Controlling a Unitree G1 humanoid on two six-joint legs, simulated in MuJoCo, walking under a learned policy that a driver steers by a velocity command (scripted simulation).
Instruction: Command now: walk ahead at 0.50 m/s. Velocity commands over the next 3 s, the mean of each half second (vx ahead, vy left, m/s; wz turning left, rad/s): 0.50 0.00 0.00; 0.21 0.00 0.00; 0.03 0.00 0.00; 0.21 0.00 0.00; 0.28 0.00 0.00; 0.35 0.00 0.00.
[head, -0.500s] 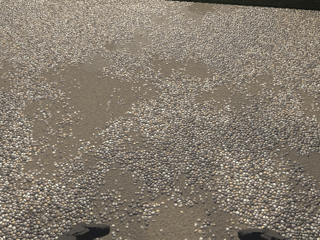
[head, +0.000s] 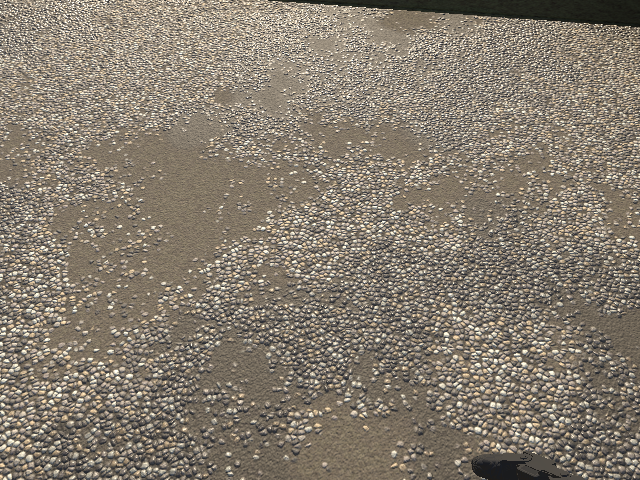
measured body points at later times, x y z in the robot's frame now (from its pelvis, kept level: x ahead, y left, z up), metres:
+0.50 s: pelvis +0.00 +0.01 +0.00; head -0.01 +0.01 +0.45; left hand +0.21 +0.19 -0.07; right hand +0.21 -0.18 -0.07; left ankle +0.03 +0.10 -0.72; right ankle +0.00 -0.11 -0.72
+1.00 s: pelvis +0.02 +0.01 +0.02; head +0.03 +0.01 +0.47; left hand +0.19 +0.21 -0.08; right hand +0.17 -0.19 -0.09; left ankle +0.03 +0.10 -0.72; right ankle -0.01 -0.11 -0.72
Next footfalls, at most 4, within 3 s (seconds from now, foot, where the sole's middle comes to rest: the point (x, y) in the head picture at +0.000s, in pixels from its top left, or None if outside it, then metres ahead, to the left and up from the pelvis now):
none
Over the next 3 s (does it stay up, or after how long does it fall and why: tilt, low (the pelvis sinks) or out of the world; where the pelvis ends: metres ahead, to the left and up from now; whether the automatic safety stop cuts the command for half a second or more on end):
stays up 0.02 0.01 0.01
